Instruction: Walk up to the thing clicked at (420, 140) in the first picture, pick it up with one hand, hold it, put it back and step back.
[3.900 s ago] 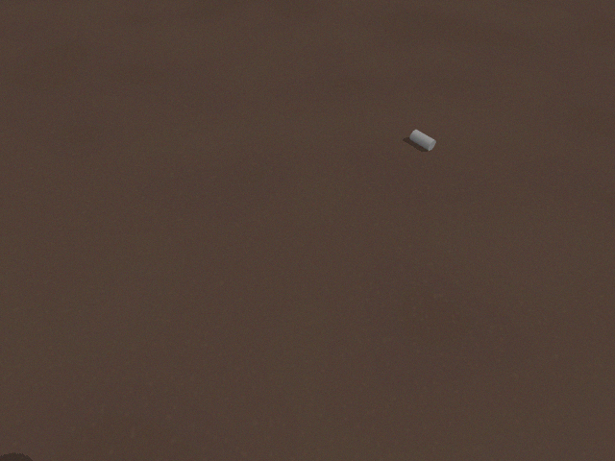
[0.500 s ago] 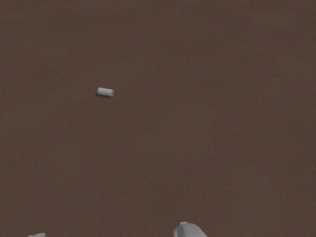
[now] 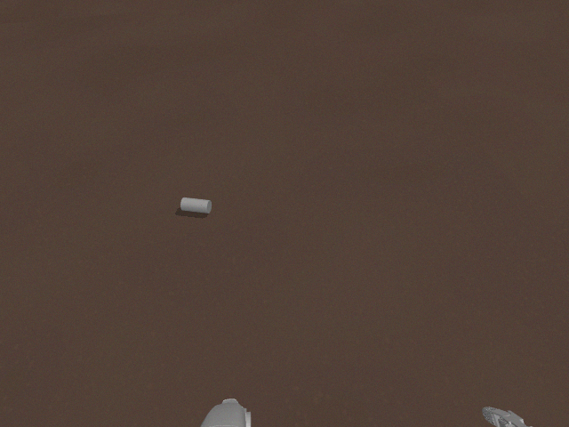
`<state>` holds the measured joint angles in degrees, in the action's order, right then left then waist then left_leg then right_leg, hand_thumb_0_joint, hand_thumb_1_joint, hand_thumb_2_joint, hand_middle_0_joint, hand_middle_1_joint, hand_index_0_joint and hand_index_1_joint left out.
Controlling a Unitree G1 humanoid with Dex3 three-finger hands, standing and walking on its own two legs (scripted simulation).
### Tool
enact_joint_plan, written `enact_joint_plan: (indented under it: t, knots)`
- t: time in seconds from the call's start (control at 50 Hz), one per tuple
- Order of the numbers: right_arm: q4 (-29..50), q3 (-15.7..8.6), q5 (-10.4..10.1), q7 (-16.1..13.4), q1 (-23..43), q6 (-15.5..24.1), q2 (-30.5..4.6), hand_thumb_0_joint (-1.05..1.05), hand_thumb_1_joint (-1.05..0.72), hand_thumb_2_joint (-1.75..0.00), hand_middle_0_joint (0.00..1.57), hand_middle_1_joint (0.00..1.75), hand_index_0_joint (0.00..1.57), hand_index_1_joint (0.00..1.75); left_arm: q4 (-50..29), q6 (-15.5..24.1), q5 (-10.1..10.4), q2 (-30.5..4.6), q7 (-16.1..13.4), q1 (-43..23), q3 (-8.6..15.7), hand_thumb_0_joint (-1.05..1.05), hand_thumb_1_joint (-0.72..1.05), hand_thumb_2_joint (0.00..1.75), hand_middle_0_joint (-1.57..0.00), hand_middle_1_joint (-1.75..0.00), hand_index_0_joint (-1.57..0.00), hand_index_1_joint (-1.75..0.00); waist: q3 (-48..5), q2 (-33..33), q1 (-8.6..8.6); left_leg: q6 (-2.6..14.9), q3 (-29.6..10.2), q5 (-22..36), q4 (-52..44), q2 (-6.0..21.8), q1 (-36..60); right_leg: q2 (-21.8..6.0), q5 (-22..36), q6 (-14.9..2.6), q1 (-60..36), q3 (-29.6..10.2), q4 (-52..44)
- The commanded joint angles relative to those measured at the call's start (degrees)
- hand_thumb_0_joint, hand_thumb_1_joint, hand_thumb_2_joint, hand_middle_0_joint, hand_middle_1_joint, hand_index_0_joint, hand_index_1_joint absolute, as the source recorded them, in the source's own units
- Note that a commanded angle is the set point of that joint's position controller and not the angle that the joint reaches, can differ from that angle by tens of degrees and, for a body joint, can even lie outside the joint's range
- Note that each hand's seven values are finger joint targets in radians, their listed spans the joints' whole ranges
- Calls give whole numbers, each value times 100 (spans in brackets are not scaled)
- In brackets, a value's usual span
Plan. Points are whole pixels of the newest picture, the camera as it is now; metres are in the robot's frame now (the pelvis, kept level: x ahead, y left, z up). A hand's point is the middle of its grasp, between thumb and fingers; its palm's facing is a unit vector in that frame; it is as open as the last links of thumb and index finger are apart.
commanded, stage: walk up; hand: left
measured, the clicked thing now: (196, 205) +1.12 +0.47 -0.73
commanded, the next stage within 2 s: none
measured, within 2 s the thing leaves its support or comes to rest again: neither
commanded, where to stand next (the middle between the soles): +0.71 +0.26 m, yaw -8 degrees
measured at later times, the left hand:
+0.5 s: hand (108, 302) +0.35 +0.35 -0.12, palm faces -0.14 -0.88 -0.45, open 7.4 cm
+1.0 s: hand (64, 264) +0.45 +0.50 -0.16, palm faces -0.13 -0.88 -0.46, open 7.4 cm
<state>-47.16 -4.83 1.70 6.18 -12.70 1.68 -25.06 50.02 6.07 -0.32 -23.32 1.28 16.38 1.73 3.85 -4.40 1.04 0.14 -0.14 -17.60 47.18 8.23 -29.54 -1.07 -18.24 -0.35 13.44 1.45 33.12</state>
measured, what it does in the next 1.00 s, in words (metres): walks ahead: left foot, then right foot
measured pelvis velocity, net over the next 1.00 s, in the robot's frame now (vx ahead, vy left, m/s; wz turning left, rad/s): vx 0.38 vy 0.20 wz -0.12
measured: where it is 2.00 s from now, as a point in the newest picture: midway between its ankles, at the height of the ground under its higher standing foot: (221, 293)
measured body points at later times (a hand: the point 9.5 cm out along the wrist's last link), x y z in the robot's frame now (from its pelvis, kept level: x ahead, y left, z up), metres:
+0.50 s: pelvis +0.21 +0.08 -0.01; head +0.23 +0.06 +0.44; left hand +0.35 +0.40 -0.09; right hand +0.19 -0.23 -0.14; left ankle +0.15 +0.18 -0.72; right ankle +0.31 -0.02 -0.73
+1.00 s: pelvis +0.38 +0.20 -0.01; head +0.39 +0.21 +0.43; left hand +0.46 +0.55 -0.13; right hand +0.41 -0.15 -0.10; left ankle +0.45 +0.31 -0.73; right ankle +0.33 +0.03 -0.67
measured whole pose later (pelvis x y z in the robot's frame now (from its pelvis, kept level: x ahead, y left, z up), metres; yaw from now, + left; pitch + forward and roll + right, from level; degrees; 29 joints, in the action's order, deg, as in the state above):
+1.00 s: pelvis +0.38 +0.20 -0.01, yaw -7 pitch -2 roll -1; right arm -48.1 -6.1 1.8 5.3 -15.8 1.7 -25.4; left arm 55.4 3.1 0.0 -27.4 -1.1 18.3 2.7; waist 3.5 0.4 -0.6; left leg 0.9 5.1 -17.9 43.1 5.1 -23.0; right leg -3.6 -26.9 -3.2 24.5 -2.3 63.9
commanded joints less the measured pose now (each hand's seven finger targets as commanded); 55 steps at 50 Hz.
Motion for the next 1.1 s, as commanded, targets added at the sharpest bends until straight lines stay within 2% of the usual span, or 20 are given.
enact_joint_plan:
  t: [0.0,0.06,0.08,0.1,0.14,0.22,0.3,0.42,0.44,0.46,0.48,0.5,0.6,0.76,0.86,0.88,0.9,0.92,1.0,1.08]
  knots:
    - [309,-444,20,34,-248,133,-1025,0,-90,-90,20,30,20,30,-447,164,-44,-2025,-125,-501,617,0,90,90,-20,-30,-20,-30,-208,1209,-374,40,283,557,-681,-90,1271,-1274,-872,-1073,1235,-1103,-1398]
    - [-106,-656,68,-86,-1436,214,-1395,0,-90,-90,20,30,20,30,-356,88,-106,-1447,-145,-372,407,0,90,90,-20,-30,-20,-30,-728,-272,-1092,255,262,-209,-1530,-398,3366,-564,108,-595,2179,-289,1276]
    - [-84,-754,153,-168,-1784,267,-1899,0,-90,-90,20,30,20,30,-375,88,-6,-864,-145,-94,242,0,90,90,-20,-30,-20,-30,-726,-1899,-1176,588,-2175,-1589,-2864,1027,3585,378,-968,-206,3114,-35,3255]
    - [116,-761,-20,-199,-1265,258,-2187,0,-90,-90,20,30,20,30,-313,54,68,-1296,-274,-93,316,0,90,90,-20,-30,-20,-30,-605,-1473,-910,1274,-3718,-2125,-3554,1784,3176,364,-1409,-295,3376,-392,3895]
    - [308,-584,-103,-266,-502,243,-1626,0,-90,-90,20,30,20,30,-67,54,119,-1560,-241,-106,301,0,90,90,-20,-30,-20,-30,-63,-205,-483,1138,-2258,-1571,-3355,1304,2276,-130,-530,-296,3038,-707,3836]
    - [302,-401,-85,-299,-320,290,-1348,0,-90,-90,20,30,20,30,252,4,128,-1379,-121,309,327,0,90,90,-20,-30,-20,-30,-228,-580,-265,1149,-687,520,-2949,763,2225,-340,-218,-112,2121,-285,2376]
    - [352,-390,-12,-275,-549,253,-1398,0,-90,-90,20,30,20,30,-38,-31,61,-1211,-66,-171,330,0,90,90,-20,-30,-20,-30,-133,-539,-383,1439,-467,1249,-2984,945,2287,-387,21,-69,1866,157,1318]
    - [554,-286,-66,-267,-310,108,-1212,0,-90,-90,20,30,20,30,19,-10,57,-1110,-92,157,435,0,90,90,-20,-30,-20,-30,-365,137,54,855,342,1983,-1712,400,1418,202,1089,-267,-354,619,-119]
    - [610,-206,-93,-269,-340,116,-1016,0,-90,-90,20,30,20,30,126,13,40,-1346,-159,718,554,0,90,90,-20,-30,-20,-30,-769,580,379,684,501,1905,-786,152,1151,62,989,-359,-1295,264,-442]
    - [694,-107,-94,-274,-508,134,-740,0,-90,-90,20,30,20,30,170,54,-22,-1816,-239,1216,726,0,90,90,-20,-30,-20,-30,-1069,1579,635,410,764,896,741,-374,162,-898,-79,-672,-2174,-1263,-1035]
    - [678,-66,-94,-260,-817,61,-731,0,-90,-90,20,30,20,30,-34,75,-8,-2215,-301,1117,761,0,90,90,-20,-30,-20,-30,-1123,1843,432,172,273,-1350,1695,-865,-795,-2416,-1085,-1185,-2325,-3959,-1828]
    - [533,-241,-24,-306,-616,-51,-1345,0,-90,-90,20,30,20,30,-95,32,77,-2188,-315,736,697,0,90,90,-20,-30,-20,-30,-794,837,346,155,-393,-1398,2134,-512,-837,-2532,-1912,-1638,-1582,-4175,-1863]
    - [38,-281,-14,-219,-977,-115,-1195,0,-90,-90,20,30,20,30,-270,95,63,-1664,-278,-46,556,0,90,90,-20,-30,-20,-30,141,1007,-168,-1,-447,-168,1535,-87,-416,-1465,-668,-1129,101,-1556,-1890]
    - [279,-364,68,2,-112,-74,-1023,0,-90,-90,20,30,20,30,-324,155,-65,-1961,-228,85,685,0,90,90,-20,-30,-20,-30,-58,1312,23,-41,17,192,-263,88,164,-1361,-867,-1190,510,-929,-1521]
    - [-160,-562,79,-76,-1315,-3,-1251,0,-90,-90,20,30,20,30,-339,4,-110,-1722,-259,-392,525,0,90,90,-20,-30,-20,-30,-411,398,-820,80,587,-144,-1057,-495,2559,-939,-1082,-764,1854,-309,306]
    - [-261,-664,122,-150,-1742,39,-1624,0,-90,-90,20,30,20,30,-308,-38,-95,-1230,-234,-61,366,0,90,90,-20,-30,-20,-30,-469,-1051,-988,363,-444,-1589,-2125,-66,2974,-355,-661,-531,2377,293,2323]
    - [19,-711,87,-189,-1540,86,-2106,0,-90,-90,20,30,20,30,-395,-49,61,-971,-284,-32,262,0,90,90,-20,-30,-20,-30,-230,-2002,-914,909,-3309,-2720,-3588,1372,2816,444,-1434,-243,3529,307,3519]
    - [101,-739,-37,-214,-1143,68,-2273,0,-90,-90,20,30,20,30,-263,-52,10,-1449,-369,-150,330,0,90,90,-20,-30,-20,-30,6,-1251,-710,1513,-3817,-3200,-3751,1738,2083,-62,-1356,-358,3333,-385,3942]
    - [278,-408,-73,-329,-417,144,-1513,0,-90,-90,20,30,20,30,284,-23,112,-1605,-214,443,406,0,90,90,-20,-30,-20,-30,111,-706,-157,1125,-1393,-1442,-3088,781,1495,-539,-238,-218,2387,-287,2956]
    - [311,-363,-35,-305,-703,161,-1475,0,-90,-90,20,30,20,30,139,-68,18,-1369,-111,142,394,0,90,90,-20,-30,-20,-30,96,-608,-325,1418,-1054,-537,-3112,814,1709,-448,-271,-52,1996,77,1841]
